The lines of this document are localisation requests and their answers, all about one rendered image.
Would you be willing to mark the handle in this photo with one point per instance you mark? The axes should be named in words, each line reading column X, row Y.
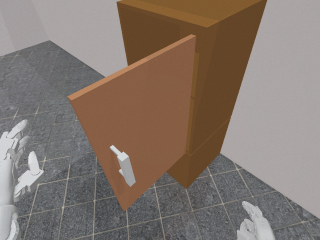
column 126, row 169

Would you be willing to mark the cupboard door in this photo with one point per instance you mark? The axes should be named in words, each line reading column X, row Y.
column 142, row 110

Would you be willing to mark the robot right hand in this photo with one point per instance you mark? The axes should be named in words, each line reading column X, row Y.
column 259, row 229

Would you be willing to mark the robot left hand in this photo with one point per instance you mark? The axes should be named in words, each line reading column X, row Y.
column 12, row 148

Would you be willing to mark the left robot forearm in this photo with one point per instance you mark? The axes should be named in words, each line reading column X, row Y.
column 9, row 227

